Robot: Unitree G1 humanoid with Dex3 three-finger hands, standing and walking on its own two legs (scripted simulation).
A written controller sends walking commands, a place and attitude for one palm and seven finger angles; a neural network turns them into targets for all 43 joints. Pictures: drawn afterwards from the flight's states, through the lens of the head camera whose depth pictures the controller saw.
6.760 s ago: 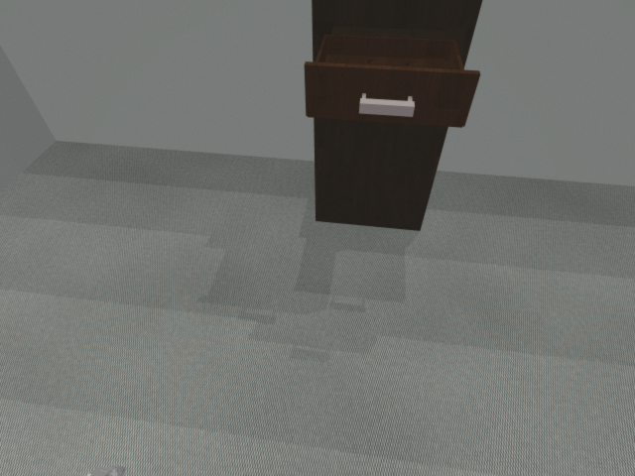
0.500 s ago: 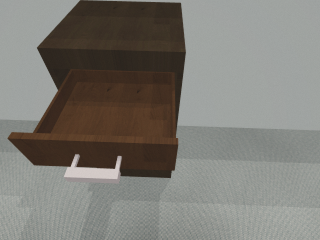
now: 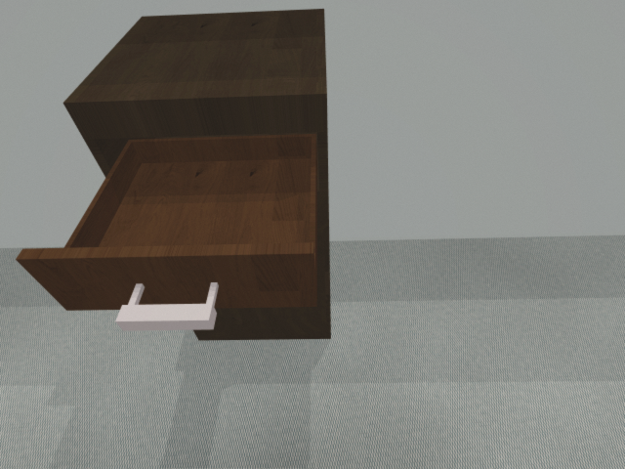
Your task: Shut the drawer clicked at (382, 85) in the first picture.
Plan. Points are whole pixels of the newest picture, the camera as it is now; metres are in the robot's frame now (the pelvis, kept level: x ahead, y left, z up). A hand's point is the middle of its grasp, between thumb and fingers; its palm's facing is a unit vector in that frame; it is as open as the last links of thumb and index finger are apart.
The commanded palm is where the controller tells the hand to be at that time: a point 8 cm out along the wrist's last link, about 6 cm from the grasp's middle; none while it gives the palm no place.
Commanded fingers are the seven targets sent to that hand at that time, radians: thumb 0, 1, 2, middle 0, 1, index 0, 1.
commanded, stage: come to a stop and stand still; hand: left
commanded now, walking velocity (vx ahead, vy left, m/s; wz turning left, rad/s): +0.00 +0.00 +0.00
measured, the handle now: (171, 303) +0.34 +0.24 +0.00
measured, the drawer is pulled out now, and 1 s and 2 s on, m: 0.30 0.30 0.30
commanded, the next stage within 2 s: look again from close up in 0.34 s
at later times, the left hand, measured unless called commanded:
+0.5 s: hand out of the picture -0.02 +0.16 -0.17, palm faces +0.03 -0.98 -0.18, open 7.3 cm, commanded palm none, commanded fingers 0.00 0.90 0.90 -0.20 -0.30 -0.20 -0.30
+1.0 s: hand out of the picture +0.02 +0.25 -0.17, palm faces +0.01 -0.97 -0.26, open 7.4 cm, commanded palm none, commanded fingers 0.00 0.90 0.90 -0.20 -0.30 -0.20 -0.30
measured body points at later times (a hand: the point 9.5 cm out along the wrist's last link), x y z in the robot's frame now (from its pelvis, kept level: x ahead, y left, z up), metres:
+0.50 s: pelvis -0.02 -0.01 +0.00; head +0.00 -0.01 +0.45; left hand -0.02 +0.21 -0.16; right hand -0.05 -0.21 -0.17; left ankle +0.03 +0.15 -0.74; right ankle -0.03 -0.10 -0.74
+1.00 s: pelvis -0.01 +0.05 +0.00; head -0.01 +0.05 +0.45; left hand +0.02 +0.30 -0.15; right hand +0.06 -0.18 -0.15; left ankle +0.03 +0.15 -0.74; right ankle -0.03 -0.10 -0.74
